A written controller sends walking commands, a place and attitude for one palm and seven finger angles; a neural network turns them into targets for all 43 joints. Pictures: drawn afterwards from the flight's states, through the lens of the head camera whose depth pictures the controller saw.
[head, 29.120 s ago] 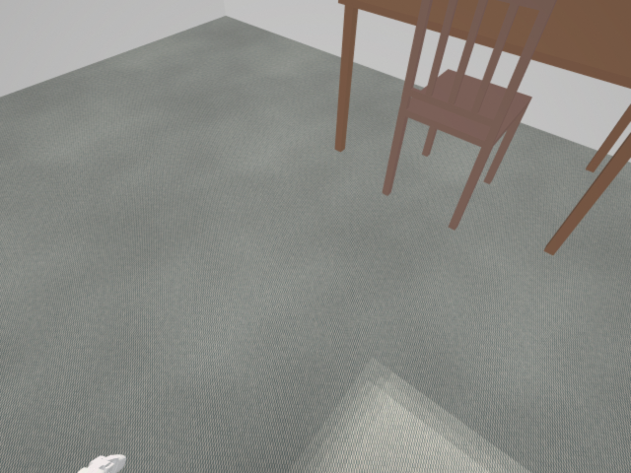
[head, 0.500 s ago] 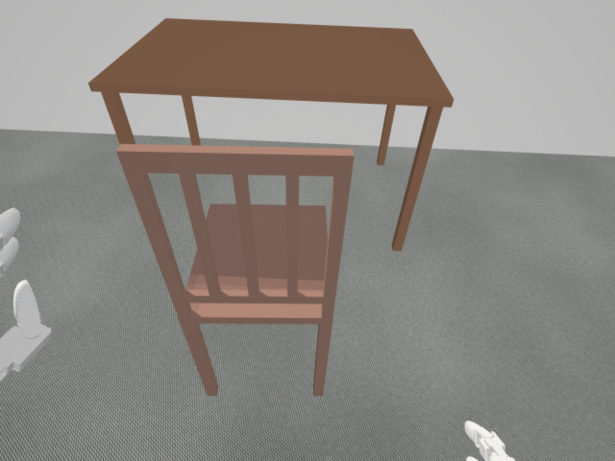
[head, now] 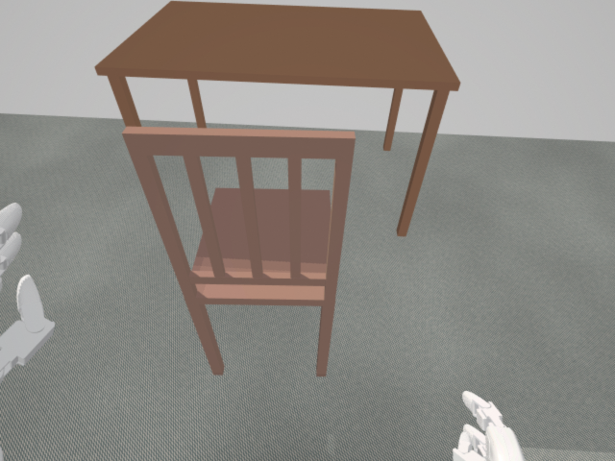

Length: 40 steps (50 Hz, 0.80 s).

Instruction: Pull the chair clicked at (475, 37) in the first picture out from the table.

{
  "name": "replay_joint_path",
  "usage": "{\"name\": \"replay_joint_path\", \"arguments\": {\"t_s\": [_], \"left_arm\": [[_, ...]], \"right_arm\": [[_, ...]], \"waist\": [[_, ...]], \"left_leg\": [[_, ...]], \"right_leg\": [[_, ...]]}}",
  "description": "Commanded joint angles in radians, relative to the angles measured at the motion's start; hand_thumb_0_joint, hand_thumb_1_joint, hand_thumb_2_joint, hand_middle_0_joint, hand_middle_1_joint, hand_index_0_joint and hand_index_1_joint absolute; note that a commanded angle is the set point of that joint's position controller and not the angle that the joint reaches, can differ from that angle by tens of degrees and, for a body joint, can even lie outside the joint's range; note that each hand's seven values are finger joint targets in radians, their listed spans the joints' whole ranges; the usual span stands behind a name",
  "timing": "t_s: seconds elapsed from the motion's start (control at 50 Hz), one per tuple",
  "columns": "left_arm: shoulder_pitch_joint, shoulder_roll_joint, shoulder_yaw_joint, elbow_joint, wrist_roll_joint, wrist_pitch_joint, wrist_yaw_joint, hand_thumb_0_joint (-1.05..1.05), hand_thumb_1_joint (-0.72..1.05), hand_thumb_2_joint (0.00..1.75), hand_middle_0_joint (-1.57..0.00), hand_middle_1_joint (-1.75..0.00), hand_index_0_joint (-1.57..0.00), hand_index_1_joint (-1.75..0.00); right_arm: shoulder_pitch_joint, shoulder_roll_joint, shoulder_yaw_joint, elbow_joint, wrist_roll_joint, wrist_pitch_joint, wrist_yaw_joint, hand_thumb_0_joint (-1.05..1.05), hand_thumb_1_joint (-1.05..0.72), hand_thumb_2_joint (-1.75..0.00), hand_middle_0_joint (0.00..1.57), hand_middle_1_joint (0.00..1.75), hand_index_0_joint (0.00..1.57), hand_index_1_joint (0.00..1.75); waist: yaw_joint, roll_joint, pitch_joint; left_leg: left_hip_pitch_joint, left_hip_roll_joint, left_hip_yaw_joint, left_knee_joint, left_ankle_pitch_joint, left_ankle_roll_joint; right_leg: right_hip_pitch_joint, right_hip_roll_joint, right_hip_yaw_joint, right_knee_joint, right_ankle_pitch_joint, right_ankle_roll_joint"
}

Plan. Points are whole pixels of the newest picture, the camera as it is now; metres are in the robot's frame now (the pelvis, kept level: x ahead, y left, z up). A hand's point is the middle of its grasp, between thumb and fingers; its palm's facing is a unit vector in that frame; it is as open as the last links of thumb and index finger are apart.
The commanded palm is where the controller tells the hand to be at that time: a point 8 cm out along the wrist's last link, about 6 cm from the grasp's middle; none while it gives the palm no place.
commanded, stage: stop stepping back and stand still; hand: left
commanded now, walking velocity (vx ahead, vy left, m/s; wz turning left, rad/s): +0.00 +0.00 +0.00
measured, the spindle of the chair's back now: (251, 223) +0.57 +0.15 -0.06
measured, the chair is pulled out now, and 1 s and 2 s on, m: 0.56 0.56 0.56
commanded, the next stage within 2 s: let the arm hang, fingers relaxed in 0.08 s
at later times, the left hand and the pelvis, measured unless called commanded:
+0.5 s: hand out of the picture +0.05 +0.19 -0.20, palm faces +0.01 -0.99 -0.15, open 7.1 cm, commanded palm none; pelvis -0.02 +0.02 -0.03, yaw +0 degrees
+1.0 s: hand out of the picture -0.03 +0.20 -0.17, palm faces +0.03 -0.98 -0.18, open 7.3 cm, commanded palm none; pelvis -0.03 +0.04 +0.00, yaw -1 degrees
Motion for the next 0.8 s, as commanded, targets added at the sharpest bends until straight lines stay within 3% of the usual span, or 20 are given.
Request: {"name": "replay_joint_path", "arguments": {"t_s": [0.0,0.14,0.16,0.18,0.2,0.24,0.32,0.36,0.38,0.4,0.44,0.52,0.54,0.56,0.58,0.6,0.66,0.72,0.76,0.78], "left_arm": [[-0.059,0.193,0.137,-0.203,0.004,-0.063,0.024,0.0,0.9,0.9,-0.2,-0.3,-0.2,-0.3],[-0.056,0.193,0.143,-0.218,0.005,-0.067,0.024,0.0,0.9,0.9,-0.2,-0.3,-0.2,-0.3],[-0.131,-0.028,-0.299,0.594,0.101,0.036,-0.102,0.0,0.9,0.9,-0.2,-0.3,-0.2,-0.3],[-0.101,-0.057,-0.232,0.633,0.082,0.123,-0.14,0.0,0.9,0.9,-0.2,-0.3,-0.2,-0.3],[-0.101,-0.081,-0.256,0.659,0.077,0.148,-0.146,0.0,0.9,0.9,-0.2,-0.3,-0.2,-0.3],[-0.19,-0.02,-0.267,0.722,0.089,0.168,-0.15,0.0,0.9,0.9,-0.2,-0.3,-0.2,-0.3],[-0.39,-0.002,-0.293,0.925,0.082,0.197,-0.136,0.0,0.9,0.9,-0.2,-0.3,-0.2,-0.3],[-0.397,-0.023,-0.311,1.026,0.074,0.2,-0.14,0.0,0.9,0.9,-0.2,-0.3,-0.2,-0.3],[-0.327,-0.067,-0.317,1.074,0.063,0.197,-0.144,0.0,0.9,0.9,-0.2,-0.3,-0.2,-0.3],[-0.237,-0.083,-0.317,1.145,0.068,0.196,-0.145,0.0,0.9,0.9,-0.2,-0.3,-0.2,-0.3],[-0.112,-0.082,-0.316,1.251,0.078,0.198,-0.156,0.0,0.9,0.9,-0.2,-0.3,-0.2,-0.3],[0.01,-0.137,-0.342,1.378,0.054,0.189,-0.151,0.0,0.9,0.9,-0.2,-0.3,-0.2,-0.3],[0.02,-0.143,-0.351,1.403,0.055,0.179,-0.145,0.0,0.9,0.9,-0.2,-0.3,-0.2,-0.3],[-0.003,-0.127,-0.358,1.418,0.062,0.172,-0.136,0.0,0.9,0.9,-0.2,-0.3,-0.2,-0.3],[-0.084,-0.086,-0.356,1.408,0.071,0.165,-0.13,0.0,0.9,0.9,-0.2,-0.3,-0.2,-0.3],[-0.237,-0.09,-0.35,1.385,0.07,0.152,-0.125,0.0,0.9,0.9,-0.2,-0.3,-0.2,-0.3],[-0.283,-0.127,-0.348,1.412,0.069,0.135,-0.116,0.0,0.9,0.9,-0.2,-0.3,-0.2,-0.3],[-0.167,-0.141,-0.347,1.475,0.057,0.139,-0.113,0.0,0.9,0.9,-0.2,-0.3,-0.2,-0.3],[-0.065,-0.194,-0.365,1.51,0.047,0.134,-0.122,0.0,0.9,0.9,-0.2,-0.3,-0.2,-0.3],[-0.05,-0.202,-0.369,1.518,0.048,0.128,-0.118,0.0,0.9,0.9,-0.2,-0.3,-0.2,-0.3]], "right_arm": [[-0.109,-0.114,-0.046,-0.155,0.003,-0.049,-0.009,0.0,-0.9,-0.9,0.2,0.3,0.2,0.3],[-0.108,-0.116,-0.049,-0.151,0.001,-0.048,-0.009,0.0,-0.9,-0.9,0.2,0.3,0.2,0.3],[-0.074,-0.223,-0.092,0.091,-0.02,-0.107,0.07,0.0,-0.9,-0.9,0.2,0.3,0.2,0.3],[-0.006,-0.196,-0.069,0.07,-0.03,0.017,0.08,0.0,-0.9,-0.9,0.2,0.3,0.2,0.3],[-0.017,-0.146,-0.056,0.052,-0.032,0.059,0.076,0.0,-0.9,-0.9,0.2,0.3,0.2,0.3],[0.021,-0.164,-0.06,0.021,-0.042,0.122,0.078,0.0,-0.9,-0.9,0.2,0.3,0.2,0.3],[0.203,-0.116,-0.061,0.099,-0.06,0.178,0.068,0.0,-0.9,-0.9,0.2,0.3,0.2,0.3],[0.244,-0.131,-0.053,0.123,-0.066,0.167,0.07,0.0,-0.9,-0.9,0.2,0.3,0.2,0.3],[0.207,-0.165,-0.055,0.119,-0.077,0.149,0.067,0.0,-0.9,-0.9,0.2,0.3,0.2,0.3],[0.086,-0.197,-0.061,0.109,-0.074,0.145,0.057,0.0,-0.9,-0.9,0.2,0.3,0.2,0.3],[-0.071,-0.195,-0.063,0.109,-0.064,0.144,0.051,0.0,-0.9,-0.9,0.2,0.3,0.2,0.3],[0.051,-0.126,-0.068,0.21,-0.059,0.169,0.022,0.0,-0.9,-0.9,0.2,0.3,0.2,0.3],[0.119,-0.089,-0.069,0.242,-0.048,0.179,0.028,0.0,-0.9,-0.9,0.2,0.3,0.2,0.3],[0.174,-0.04,-0.065,0.255,-0.04,0.19,0.033,0.0,-0.9,-0.9,0.2,0.3,0.2,0.3],[0.222,-0.01,-0.071,0.262,-0.043,0.196,0.036,0.0,-0.9,-0.9,0.2,0.3,0.2,0.3],[0.255,-0.008,-0.077,0.284,-0.046,0.192,0.042,0.0,-0.9,-0.9,0.2,0.3,0.2,0.3],[0.272,-0.016,-0.069,0.31,-0.032,0.167,0.043,0.0,-0.9,-0.9,0.2,0.3,0.2,0.3],[0.279,0.04,-0.034,0.356,-0.028,0.133,0.035,0.0,-0.9,-0.9,0.2,0.3,0.2,0.3],[0.204,-0.012,-0.026,0.347,-0.033,0.109,0.016,0.0,-0.9,-0.9,0.2,0.3,0.2,0.3],[0.209,-0.024,-0.024,0.346,-0.039,0.111,0.005,0.0,-0.9,-0.9,0.2,0.3,0.2,0.3]], "waist": [[-0.009,0.03,-0.055],[-0.008,0.026,-0.064],[-0.097,-0.006,-0.008],[-0.041,0.024,-0.054],[-0.023,-0.062,-0.074],[-0.036,-0.2,-0.011],[-0.098,-0.257,0.008],[-0.105,-0.011,0.042],[-0.065,0.27,0.037],[0.021,0.382,0.022],[0.112,0.272,-0.055],[0.062,0.259,-0.086],[0.042,0.143,-0.051],[0.006,-0.067,0.011],[-0.05,-0.161,0.031],[-0.085,-0.195,0.044],[-0.099,-0.152,0.082],[-0.053,-0.042,0.009],[0.022,0.058,-0.003],[0.028,-0.078,-0.03]], "left_leg": [[-0.004,0.052,-0.065,-0.137,-0.281,0.029],[-0.003,0.052,-0.078,-0.143,-0.284,0.03],[-0.048,0.087,-0.139,-0.043,-0.065,0.028],[-0.106,0.106,-0.157,-0.091,0.024,0.05],[-0.142,0.094,-0.138,-0.079,-0.08,0.052],[-0.135,0.01,-0.097,0.041,-0.374,0.04],[0.067,-0.012,-0.036,0.305,-0.2,0.044],[-0.048,0.065,-0.208,0.028,-0.364,0.091],[-0.272,0.179,-0.443,-0.31,-0.63,0.133],[-0.417,0.221,-0.534,-0.444,-0.718,0.157],[-0.505,0.171,-0.336,-0.413,-0.539,0.118],[-0.154,0.071,-0.193,-0.256,-0.391,0.066],[-0.139,0.012,-0.134,-0.157,-0.351,0.042],[-0.136,-0.062,-0.063,0.002,-0.256,0.023],[-0.061,-0.117,0.018,0.27,-0.152,-0.002],[-0.043,-0.091,-0.015,0.454,-0.087,0.004],[-0.063,-0.025,-0.044,0.438,-0.101,0.035],[0.105,-0.022,-0.006,-0.129,0.001,0.045],[0.148,0.105,-0.177,-0.205,0.208,0.097],[0.12,0.123,-0.155,-0.128,0.279,0.1]], "right_leg": [[-0.031,-0.077,0.111,-0.148,-0.314,-0.036],[-0.029,-0.075,0.103,-0.126,-0.314,-0.039],[-0.168,-0.089,0.014,0.063,-0.105,-0.041],[-0.09,-0.073,0.04,0.098,-0.054,-0.022],[-0.052,-0.076,0.025,0.08,-0.132,-0.028],[-0.24,-0.133,0.08,-0.063,-0.552,-0.078],[-0.494,-0.202,0.13,-0.104,-0.584,-0.127],[-0.474,-0.089,0.067,0.134,-0.548,-0.065],[-0.297,0.039,0.001,0.421,-0.398,-0.013],[-0.174,0.062,-0.003,0.64,-0.283,-0.01],[-0.026,0.054,-0.04,0.795,-0.249,-0.014],[0.018,0.039,-0.073,0.134,-0.313,-0.058],[0.044,0.014,0.004,-0.058,-0.295,-0.084],[-0.036,-0.085,0.193,-0.205,-0.376,-0.142],[-0.204,-0.231,0.342,-0.301,-0.455,-0.211],[-0.29,-0.284,0.386,-0.342,-0.448,-0.242],[-0.228,-0.235,0.248,-0.26,-0.219,-0.215],[-0.082,-0.148,0.161,-0.073,-0.095,-0.14],[-0.065,-0.048,0.104,-0.022,0.002,-0.067],[0.001,-0.053,0.105,-0.07,0.076,-0.064]]}}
